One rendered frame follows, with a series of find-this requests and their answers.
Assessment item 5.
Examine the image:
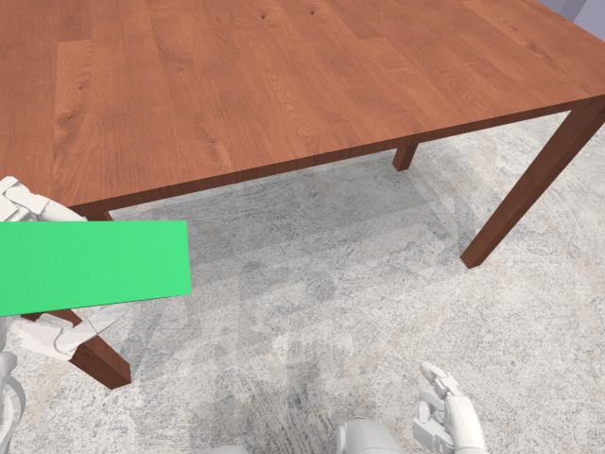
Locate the left robot forearm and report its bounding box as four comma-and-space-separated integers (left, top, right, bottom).
0, 351, 26, 454

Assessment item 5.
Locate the right robot thigh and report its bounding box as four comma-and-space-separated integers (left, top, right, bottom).
337, 419, 406, 454

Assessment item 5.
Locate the robot left hand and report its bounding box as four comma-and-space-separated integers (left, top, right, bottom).
0, 176, 130, 361

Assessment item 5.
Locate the sponge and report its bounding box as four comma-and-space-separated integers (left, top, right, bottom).
0, 220, 192, 317

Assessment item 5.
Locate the robot right hand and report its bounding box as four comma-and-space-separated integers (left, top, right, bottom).
413, 360, 488, 454

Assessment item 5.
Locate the table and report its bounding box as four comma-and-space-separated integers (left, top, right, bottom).
0, 0, 605, 390

